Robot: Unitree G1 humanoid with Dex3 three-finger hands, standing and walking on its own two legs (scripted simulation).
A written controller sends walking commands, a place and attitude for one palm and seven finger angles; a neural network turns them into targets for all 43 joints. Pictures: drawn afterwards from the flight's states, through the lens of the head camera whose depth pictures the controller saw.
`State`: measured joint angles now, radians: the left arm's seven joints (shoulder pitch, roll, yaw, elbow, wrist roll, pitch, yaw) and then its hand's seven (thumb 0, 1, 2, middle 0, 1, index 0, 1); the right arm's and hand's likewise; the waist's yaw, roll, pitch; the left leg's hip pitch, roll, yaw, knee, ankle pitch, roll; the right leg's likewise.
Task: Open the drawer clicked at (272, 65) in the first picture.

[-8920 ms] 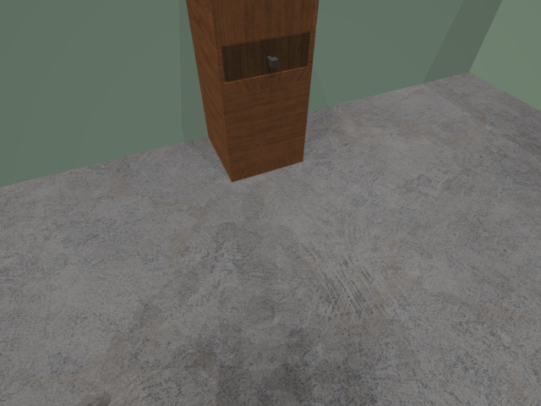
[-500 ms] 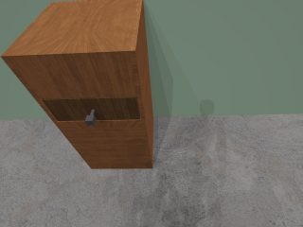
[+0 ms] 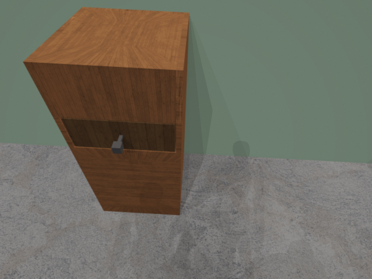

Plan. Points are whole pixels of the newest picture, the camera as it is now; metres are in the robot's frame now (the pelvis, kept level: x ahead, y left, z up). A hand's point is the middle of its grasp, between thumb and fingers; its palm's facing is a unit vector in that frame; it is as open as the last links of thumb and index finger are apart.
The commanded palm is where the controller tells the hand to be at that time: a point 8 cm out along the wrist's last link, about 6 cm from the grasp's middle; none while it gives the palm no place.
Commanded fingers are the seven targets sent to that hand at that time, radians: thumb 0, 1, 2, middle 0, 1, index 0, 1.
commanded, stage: look again from close up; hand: left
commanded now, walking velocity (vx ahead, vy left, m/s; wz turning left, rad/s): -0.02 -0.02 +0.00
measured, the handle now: (118, 143) +0.56 +0.28 -0.13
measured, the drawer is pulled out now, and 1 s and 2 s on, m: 0.00 0.00 0.00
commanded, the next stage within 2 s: shuffle to correct the standing spot in 0.62 s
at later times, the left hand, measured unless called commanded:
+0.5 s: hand out of the picture +0.02 +0.18 -0.19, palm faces +0.08 -0.98 -0.19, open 7.3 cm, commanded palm none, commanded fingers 0.00 0.90 0.90 -0.20 -0.30 -0.20 -0.30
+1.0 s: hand out of the picture -0.07 +0.23 -0.18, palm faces +0.06 -0.98 -0.19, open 7.3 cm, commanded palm none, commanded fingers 0.00 0.90 0.90 -0.20 -0.30 -0.20 -0.30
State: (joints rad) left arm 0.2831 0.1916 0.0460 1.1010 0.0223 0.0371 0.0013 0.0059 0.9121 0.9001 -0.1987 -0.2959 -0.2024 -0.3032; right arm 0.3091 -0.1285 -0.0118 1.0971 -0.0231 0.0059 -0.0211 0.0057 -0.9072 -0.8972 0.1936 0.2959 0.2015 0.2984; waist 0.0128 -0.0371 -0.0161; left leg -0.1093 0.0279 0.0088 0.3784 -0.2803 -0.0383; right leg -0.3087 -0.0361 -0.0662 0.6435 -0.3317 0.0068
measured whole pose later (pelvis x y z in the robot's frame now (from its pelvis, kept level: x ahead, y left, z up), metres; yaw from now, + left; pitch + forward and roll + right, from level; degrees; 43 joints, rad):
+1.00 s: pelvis -0.03 +0.05 -0.01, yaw +0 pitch -3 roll -1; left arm 0.42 0.15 0.03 1.07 0.03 0.01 0.02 0.00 0.91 0.90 -0.20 -0.30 -0.20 -0.30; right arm 0.43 -0.16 -0.01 1.13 -0.02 0.02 -0.01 0.01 -0.91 -0.90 0.20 0.30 0.20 0.30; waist 0.00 0.01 0.00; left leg -0.15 0.01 0.06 0.56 -0.36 0.04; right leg -0.21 -0.05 -0.05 0.54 -0.32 0.01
